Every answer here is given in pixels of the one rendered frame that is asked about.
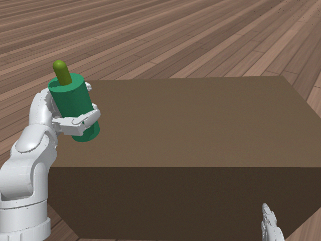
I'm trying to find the bottle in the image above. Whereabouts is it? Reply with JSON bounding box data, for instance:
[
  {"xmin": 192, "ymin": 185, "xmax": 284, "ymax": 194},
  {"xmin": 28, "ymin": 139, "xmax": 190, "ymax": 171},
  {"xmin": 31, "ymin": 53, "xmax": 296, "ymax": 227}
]
[{"xmin": 48, "ymin": 60, "xmax": 100, "ymax": 142}]

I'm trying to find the right robot hand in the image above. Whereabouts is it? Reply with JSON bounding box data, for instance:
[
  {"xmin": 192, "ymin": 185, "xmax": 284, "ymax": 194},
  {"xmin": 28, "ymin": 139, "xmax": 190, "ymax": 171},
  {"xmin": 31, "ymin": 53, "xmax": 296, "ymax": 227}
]
[{"xmin": 261, "ymin": 203, "xmax": 285, "ymax": 241}]

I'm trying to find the left robot arm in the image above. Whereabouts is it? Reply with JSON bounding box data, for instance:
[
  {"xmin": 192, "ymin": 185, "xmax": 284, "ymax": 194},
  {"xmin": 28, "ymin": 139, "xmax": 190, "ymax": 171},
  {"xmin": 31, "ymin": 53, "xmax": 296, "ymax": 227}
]
[{"xmin": 0, "ymin": 124, "xmax": 58, "ymax": 241}]

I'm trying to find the left robot hand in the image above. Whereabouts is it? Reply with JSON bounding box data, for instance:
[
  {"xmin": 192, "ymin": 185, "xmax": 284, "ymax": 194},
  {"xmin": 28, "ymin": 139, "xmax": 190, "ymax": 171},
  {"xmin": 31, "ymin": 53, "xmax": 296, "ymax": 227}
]
[{"xmin": 29, "ymin": 82, "xmax": 101, "ymax": 137}]

